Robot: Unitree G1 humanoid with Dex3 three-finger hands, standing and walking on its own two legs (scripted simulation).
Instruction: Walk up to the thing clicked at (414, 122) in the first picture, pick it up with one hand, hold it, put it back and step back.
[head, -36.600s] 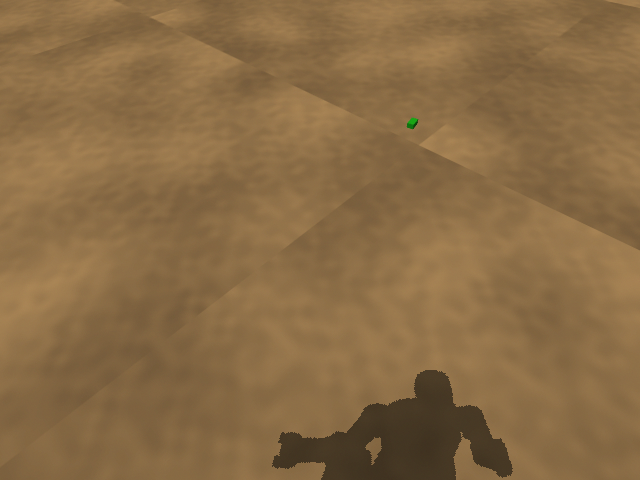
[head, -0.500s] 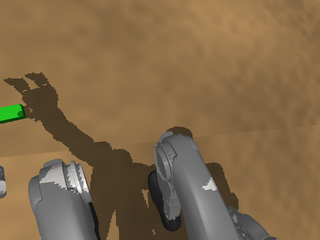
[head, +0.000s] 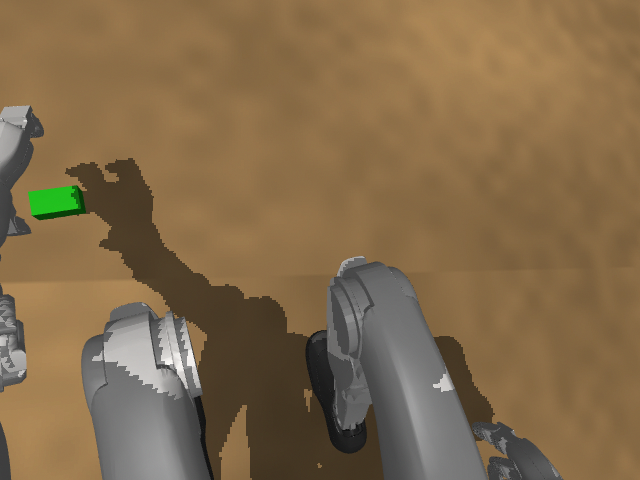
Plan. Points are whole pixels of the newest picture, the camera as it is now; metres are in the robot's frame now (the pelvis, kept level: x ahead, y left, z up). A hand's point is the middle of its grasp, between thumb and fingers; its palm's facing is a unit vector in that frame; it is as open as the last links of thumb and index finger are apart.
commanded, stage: withdraw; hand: left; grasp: from above
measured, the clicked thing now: (58, 202) +0.51 +0.30 -0.31
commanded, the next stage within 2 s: home in 0.04 s
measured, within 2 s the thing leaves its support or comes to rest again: neither
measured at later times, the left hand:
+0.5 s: hand out of the picture +0.46 +0.30 -0.07, palm faces -0.32 -0.34 -0.88, open 9.6 cm
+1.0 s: hand out of the picture +0.28 +0.25 +0.15, palm faces +0.03 -0.90 -0.43, open 7.4 cm
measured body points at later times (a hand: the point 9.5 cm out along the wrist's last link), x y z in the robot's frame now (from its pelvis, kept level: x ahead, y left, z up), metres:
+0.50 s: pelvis +0.02 +0.00 +0.06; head +0.24 +0.06 +0.44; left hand +0.47 +0.32 -0.02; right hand +0.09 -0.26 -0.06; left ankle +0.09 +0.13 -0.29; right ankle +0.12 -0.12 -0.29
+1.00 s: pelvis +0.03 +0.00 +0.25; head +0.14 +0.05 +0.68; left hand +0.28 +0.29 +0.17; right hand +0.26 -0.21 +0.16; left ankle +0.09 +0.13 -0.29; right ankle +0.11 -0.12 -0.29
